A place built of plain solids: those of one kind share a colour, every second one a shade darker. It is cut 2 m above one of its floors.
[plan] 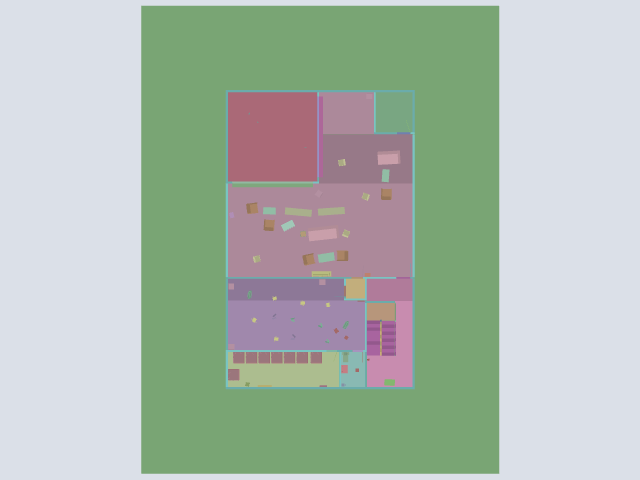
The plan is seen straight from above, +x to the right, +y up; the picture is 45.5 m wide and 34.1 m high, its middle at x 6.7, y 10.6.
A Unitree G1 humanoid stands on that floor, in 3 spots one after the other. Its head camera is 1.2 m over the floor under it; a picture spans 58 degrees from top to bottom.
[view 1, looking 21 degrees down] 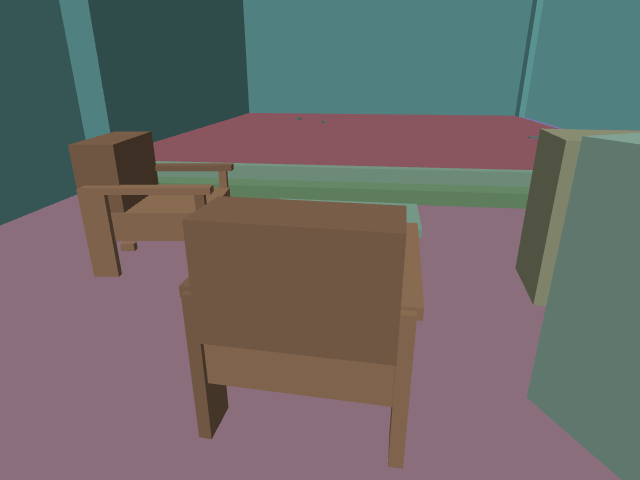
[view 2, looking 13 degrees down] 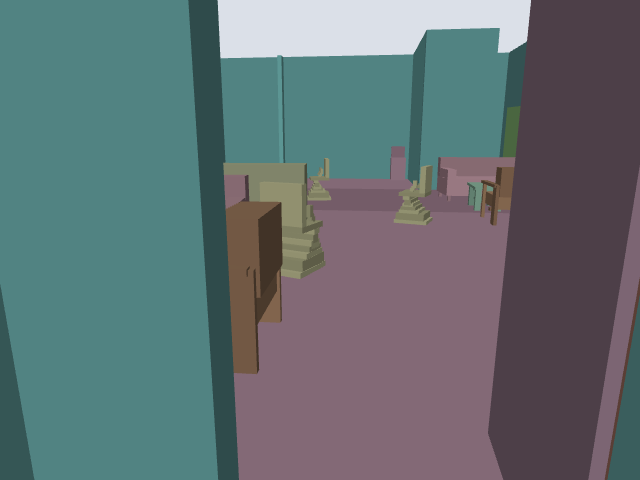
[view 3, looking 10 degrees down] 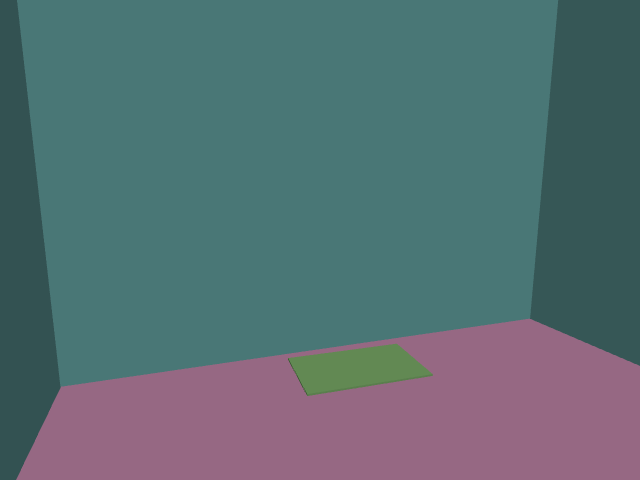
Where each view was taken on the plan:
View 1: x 3.27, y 10.18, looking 97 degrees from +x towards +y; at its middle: armchair_frame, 1.15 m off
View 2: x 9.22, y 7.12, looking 96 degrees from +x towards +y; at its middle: floor_gym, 5.33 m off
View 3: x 12.64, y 2.69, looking -109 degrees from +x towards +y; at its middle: wall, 2.72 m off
